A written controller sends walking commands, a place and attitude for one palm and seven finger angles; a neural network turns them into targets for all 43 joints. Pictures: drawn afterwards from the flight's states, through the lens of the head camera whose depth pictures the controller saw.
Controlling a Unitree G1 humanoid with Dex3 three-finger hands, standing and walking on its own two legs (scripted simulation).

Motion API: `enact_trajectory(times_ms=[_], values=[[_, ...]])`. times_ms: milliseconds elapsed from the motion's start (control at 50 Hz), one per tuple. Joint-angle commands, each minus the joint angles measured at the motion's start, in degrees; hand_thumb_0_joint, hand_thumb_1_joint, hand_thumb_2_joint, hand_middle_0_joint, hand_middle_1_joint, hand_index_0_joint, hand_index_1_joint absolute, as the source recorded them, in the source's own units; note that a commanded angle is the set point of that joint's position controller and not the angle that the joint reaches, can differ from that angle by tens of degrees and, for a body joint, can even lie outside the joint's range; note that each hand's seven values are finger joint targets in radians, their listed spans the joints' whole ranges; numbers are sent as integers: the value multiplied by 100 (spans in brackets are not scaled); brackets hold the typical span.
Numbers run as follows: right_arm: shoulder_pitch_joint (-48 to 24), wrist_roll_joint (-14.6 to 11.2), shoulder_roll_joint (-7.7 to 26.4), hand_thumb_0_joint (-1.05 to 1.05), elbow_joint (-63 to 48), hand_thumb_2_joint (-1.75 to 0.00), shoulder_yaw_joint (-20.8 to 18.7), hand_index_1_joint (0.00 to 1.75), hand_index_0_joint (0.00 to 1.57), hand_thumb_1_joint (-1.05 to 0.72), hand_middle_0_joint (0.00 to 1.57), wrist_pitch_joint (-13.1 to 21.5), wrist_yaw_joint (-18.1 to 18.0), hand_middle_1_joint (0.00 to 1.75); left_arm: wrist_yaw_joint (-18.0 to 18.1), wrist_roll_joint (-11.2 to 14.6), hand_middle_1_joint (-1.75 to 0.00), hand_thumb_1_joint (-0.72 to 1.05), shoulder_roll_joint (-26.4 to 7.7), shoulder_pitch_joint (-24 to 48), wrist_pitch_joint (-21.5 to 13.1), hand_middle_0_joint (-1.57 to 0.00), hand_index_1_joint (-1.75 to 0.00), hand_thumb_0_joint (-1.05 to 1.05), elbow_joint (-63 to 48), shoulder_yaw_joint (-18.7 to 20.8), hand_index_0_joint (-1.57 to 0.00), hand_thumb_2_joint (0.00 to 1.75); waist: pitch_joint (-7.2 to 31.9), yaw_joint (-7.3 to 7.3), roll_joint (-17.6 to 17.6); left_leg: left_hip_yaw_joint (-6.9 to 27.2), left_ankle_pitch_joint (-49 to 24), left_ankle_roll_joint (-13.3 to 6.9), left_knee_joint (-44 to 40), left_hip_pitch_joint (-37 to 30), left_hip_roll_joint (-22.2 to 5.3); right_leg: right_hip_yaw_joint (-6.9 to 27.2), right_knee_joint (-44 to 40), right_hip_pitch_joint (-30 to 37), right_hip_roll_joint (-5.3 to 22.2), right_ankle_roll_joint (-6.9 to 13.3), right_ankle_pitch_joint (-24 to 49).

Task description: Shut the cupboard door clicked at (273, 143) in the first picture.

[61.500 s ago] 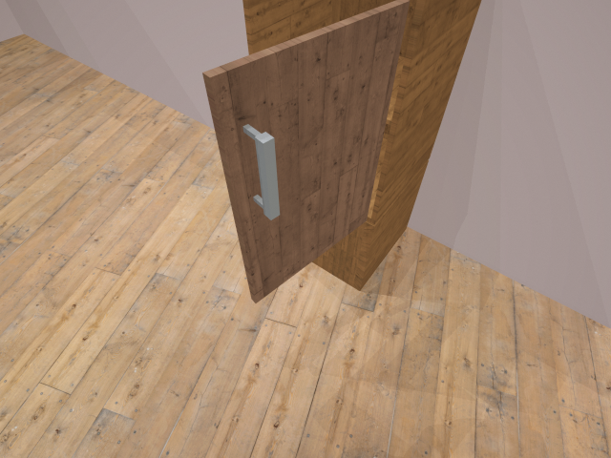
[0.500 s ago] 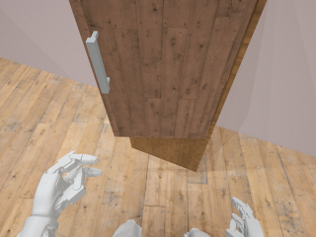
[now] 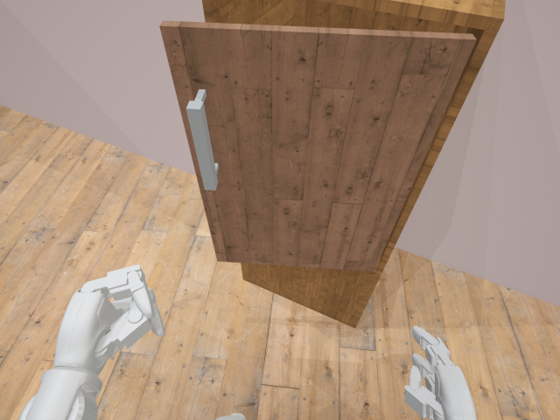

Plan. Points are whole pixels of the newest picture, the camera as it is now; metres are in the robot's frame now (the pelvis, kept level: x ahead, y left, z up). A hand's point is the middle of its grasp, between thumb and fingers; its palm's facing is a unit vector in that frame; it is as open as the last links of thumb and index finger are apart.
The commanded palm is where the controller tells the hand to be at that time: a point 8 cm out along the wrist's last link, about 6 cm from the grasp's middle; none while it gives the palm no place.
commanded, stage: raise the hand and make a fist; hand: left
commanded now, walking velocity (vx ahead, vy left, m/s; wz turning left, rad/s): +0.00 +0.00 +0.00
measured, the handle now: (206, 142) +0.51 +0.17 +0.12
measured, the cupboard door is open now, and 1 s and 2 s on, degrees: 21 21 21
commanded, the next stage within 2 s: bring the fist close to the handle in 0.66 s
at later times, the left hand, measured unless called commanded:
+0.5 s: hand (153, 298) +0.23 +0.17 +0.12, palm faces +0.02 -1.00 -0.04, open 3.1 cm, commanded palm +0.20 +0.22 +0.12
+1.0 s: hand (169, 272) +0.26 +0.16 +0.12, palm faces +0.02 -1.00 -0.03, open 3.1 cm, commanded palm +0.25 +0.20 +0.12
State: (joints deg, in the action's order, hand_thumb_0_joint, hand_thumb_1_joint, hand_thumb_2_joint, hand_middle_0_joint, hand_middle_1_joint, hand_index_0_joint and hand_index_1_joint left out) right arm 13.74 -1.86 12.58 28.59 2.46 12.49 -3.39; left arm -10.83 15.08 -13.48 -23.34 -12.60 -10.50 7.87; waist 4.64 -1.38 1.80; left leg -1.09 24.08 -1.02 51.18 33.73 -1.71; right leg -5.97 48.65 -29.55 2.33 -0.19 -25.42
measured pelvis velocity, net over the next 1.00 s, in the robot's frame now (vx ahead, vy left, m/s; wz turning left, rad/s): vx -0.01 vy -0.02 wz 0.00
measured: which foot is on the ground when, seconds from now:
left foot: down 0.00-1.00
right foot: down 0.00-1.00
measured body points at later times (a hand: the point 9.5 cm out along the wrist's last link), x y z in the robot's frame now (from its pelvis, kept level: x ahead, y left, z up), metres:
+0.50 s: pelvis +0.00 -0.02 +0.02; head +0.01 -0.03 +0.47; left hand +0.22 +0.22 +0.12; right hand +0.17 -0.25 -0.06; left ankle +0.02 +0.10 -0.70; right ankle -0.01 -0.12 -0.70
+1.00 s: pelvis -0.01 -0.02 +0.02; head +0.01 -0.04 +0.47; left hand +0.26 +0.22 +0.12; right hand +0.17 -0.25 -0.06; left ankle +0.02 +0.10 -0.70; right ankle -0.01 -0.12 -0.70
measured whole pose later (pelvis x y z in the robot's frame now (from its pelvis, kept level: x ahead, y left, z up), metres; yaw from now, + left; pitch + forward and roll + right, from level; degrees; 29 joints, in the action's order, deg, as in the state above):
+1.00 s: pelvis -0.01 -0.02 +0.02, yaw +0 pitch +3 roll +0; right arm 13.7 -2.6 14.1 35.3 2.2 14.5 -4.7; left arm -12.0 15.1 -13.1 -6.4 -9.3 2.1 9.3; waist 1.5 -1.5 2.5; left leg -1.2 19.2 0.3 41.7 25.3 -1.7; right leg -5.9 41.7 -22.5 1.8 1.1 -22.0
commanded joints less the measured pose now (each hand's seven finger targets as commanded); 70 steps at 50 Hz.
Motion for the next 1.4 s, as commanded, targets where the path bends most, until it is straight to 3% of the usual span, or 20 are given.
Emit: enact_trajectory(times_ms=[0, 180, 300, 480, 560, 580, 660, 680, 740, 780, 820, 900, 1040, 1080, 1120, 1180, 1220, 1280, 1300, 1380], values=[[-214, -17, 775, 0, -782, -90, -273, 30, 20, -90, 20, 273, -51, 30, -92, 118, -150, 90, -644, 665, -179, -130, -150, 0, -1308, 446, -130, 90, 756, 72, 276, 323, -1382, 43, -1085, -1028, 127, 91, -749, 380, -326, 134, 1513], [-301, -41, 808, 0, -619, -90, -234, 30, 20, -90, 20, 327, -89, 30, -227, 267, -150, 90, -860, 1054, 79, -130, -150, 0, -1057, 763, -130, 90, 695, 0, 34, 267, -1569, 23, -1320, -1262, 162, 162, -1091, 783, -293, 103, 1802], [-362, -72, 797, 0, -561, -90, -251, 30, 20, -90, 20, 383, -94, 30, -303, 309, -150, 90, -718, 1033, 214, -130, -150, 0, -802, 704, -130, 90, 571, -35, -137, 192, -1596, 10, -1462, -1346, 196, 226, -1300, 942, -250, 68, 1891], [-377, -38, 807, 0, -515, -90, -285, 30, 20, -90, 20, 414, -68, 30, -147, 236, -150, 90, -914, 1168, -40, -130, -150, 0, -870, 870, -130, 90, 491, -39, -265, 113, -1362, 0, -1484, -1296, 217, 405, -1480, 970, -202, 34, 1527], [-420, -49, 784, 0, -483, -90, -285, 30, 20, -90, 20, 457, -74, 30, -167, 247, -150, 90, -802, 1265, -141, -130, -150, 0, -884, 783, -130, 90, 537, -30, -129, 99, -1276, 0, -1480, -1341, 242, 470, -1532, 963, -173, 37, 1392], [-406, -44, 803, 0, -470, -90, -294, 30, 20, -90, 20, 461, -79, 30, -168, 244, -150, 90, -886, 1194, -148, -130, -150, 0, -839, 834, -130, 90, 536, -17, -252, 89, -1294, -9, -1432, -1280, 233, 554, -1565, 1010, -146, 6, 1403], [-454, -68, 791, 0, -461, -90, -275, 30, 20, -90, 20, 482, -86, 30, -226, 240, -150, 90, -779, 1295, -114, -130, -150, 0, -798, 696, -130, 90, 321, -2, 34, 86, -1100, 7, -1490, -1288, 241, 521, -1625, 838, -163, 33, 1125], [-422, -53, 806, 0, -448, -90, -283, 30, 20, -90, 20, 486, -95, 30, -218, 246, -150, 90, -876, 1229, -101, -130, -150, 0, -721, 786, -130, 90, 315, 8, -255, 107, -1082, -9, -1462, -1232, 233, 579, -1668, 871, -146, 7, 1039], [-455, -55, 783, 0, -465, -90, -273, 30, 20, -90, 20, 505, -100, 30, -232, 270, -150, 90, -799, 1301, -102, -130, -150, 0, -827, 753, -130, 90, 437, -23, -104, 102, -1115, 2, -1484, -1290, 241, 583, -1657, 933, -135, 17, 1066], [-420, -50, 819, 0, -367, -90, -270, 30, 20, -90, 20, 502, -137, 30, -187, 236, -150, 90, -872, 1805, -102, -130, -150, 0, -640, 741, -130, 90, 284, 112, -390, 120, -1034, -19, -1443, -1223, 218, 606, -1701, 781, -146, -23, 929], [-441, -59, 817, 0, -282, -90, -258, 30, 20, -90, 20, 510, -164, 30, -161, 215, -150, 90, -786, 2398, -114, -130, -150, 0, -441, 636, -130, 90, 159, 175, -205, 148, -855, -12, -1478, -1244, 221, 581, -1722, 607, -150, -3, 689], [-442, -72, 815, 0, -216, -90, -265, 30, 20, -90, 20, 549, -170, 30, -147, 96, -150, 90, -644, 2918, -90, -130, -150, 0, -173, 382, -130, 90, 576, 161, 49, 167, -1015, -24, -1528, -1479, 225, 492, -1572, 711, -166, 39, 1025], [-417, -37, 806, 0, -217, -90, -278, 30, 20, -90, 20, 417, -79, 30, 58, -36, -150, 90, -602, 3122, 156, -130, -150, 0, 358, 451, -130, 90, 903, -17, -95, 140, -1627, 14, -1630, -1618, 212, 301, -1364, 1022, -191, 77, 1938], [-387, -24, 816, 0, -205, -90, -283, 30, 20, -90, 20, 344, -53, 30, 196, -111, -150, 90, -675, 3315, 195, -130, -150, 0, 516, 513, -130, 90, 870, -14, -315, 138, -1685, 9, -1650, -1587, 194, 284, -1365, 1051, -202, 71, 1978], [-412, -22, 797, 0, -196, -90, -290, 30, 20, -90, 20, 278, -26, 30, 293, -184, -150, 90, -551, 3681, 189, -130, -150, 0, 523, 382, -130, 90, 864, 50, -125, 97, -1711, 17, -1650, -1666, 201, 299, -1367, 977, -200, 74, 2045], [-372, -6, 820, 0, -178, -90, -316, 30, 20, -90, 20, 184, -2, 30, 425, -281, -150, 90, -696, 3910, 122, -130, -150, 0, 635, 485, -130, 90, 999, 30, -224, 74, -1792, 18, -1663, -1712, 180, 302, -1360, 1080, -215, 86, 2102], [-385, -5, 786, 0, -165, -90, -316, 30, 20, -90, 20, 150, 16, 30, 450, -321, -150, 90, -469, 4280, 81, -130, -150, 0, 612, 249, -130, 90, 1086, 94, -2, 59, -1885, 27, -1650, -1827, 183, 294, -1325, 1040, -215, 94, 2234], [-309, 1, 836, 0, -56, -90, -333, 30, 20, -90, 20, 45, -2, 30, 508, -346, -150, 90, -682, 4498, 73, -130, -150, 0, 1102, 446, -130, 90, 1005, 116, -342, 57, -1817, 13, -1645, -1742, 171, 316, -1390, 1033, -238, 83, 2190], [-341, -15, 820, 0, -60, -90, -329, 30, 20, -90, 20, 27, 0, 30, 487, -345, -150, 90, -512, 4701, 71, -130, -150, 0, 1187, 285, -130, 90, 994, 154, -261, 44, -1757, 16, -1660, -1726, 185, 332, -1399, 1012, -223, 80, 2179], [-256, -18, 862, 0, 47, -90, -348, 30, 20, -90, 20, -74, -23, 30, 497, -377, -150, 90, -656, 5358, 35, -130, -150, 0, 1638, 349, -130, 90, 1118, 179, -204, 60, -1768, 16, -1641, -1792, 181, 351, -1410, 998, -232, 101, 2182]])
